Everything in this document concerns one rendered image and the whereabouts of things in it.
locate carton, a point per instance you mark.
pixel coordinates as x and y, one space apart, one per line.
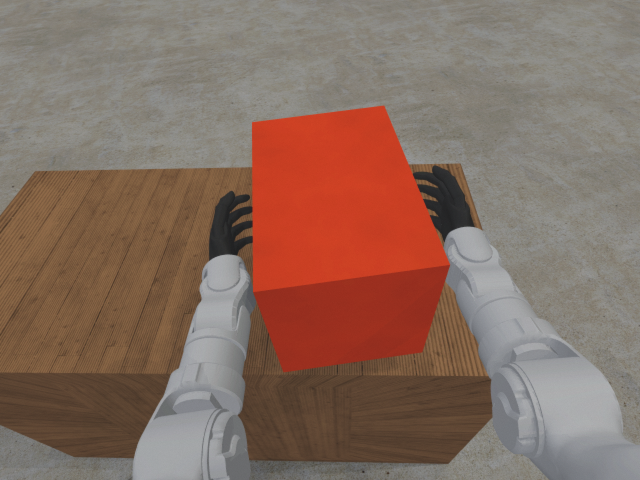
347 263

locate robot left upper arm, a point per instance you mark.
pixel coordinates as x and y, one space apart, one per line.
201 445

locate robot right forearm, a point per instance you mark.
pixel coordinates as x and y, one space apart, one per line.
496 312

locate robot right hand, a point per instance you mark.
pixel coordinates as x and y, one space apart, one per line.
452 209

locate robot left forearm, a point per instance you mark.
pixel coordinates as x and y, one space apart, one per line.
211 368

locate robot right upper arm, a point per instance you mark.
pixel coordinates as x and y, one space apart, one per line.
561 414

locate robot left hand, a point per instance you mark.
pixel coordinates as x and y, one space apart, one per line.
222 234

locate pedestal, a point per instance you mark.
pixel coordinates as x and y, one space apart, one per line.
100 274

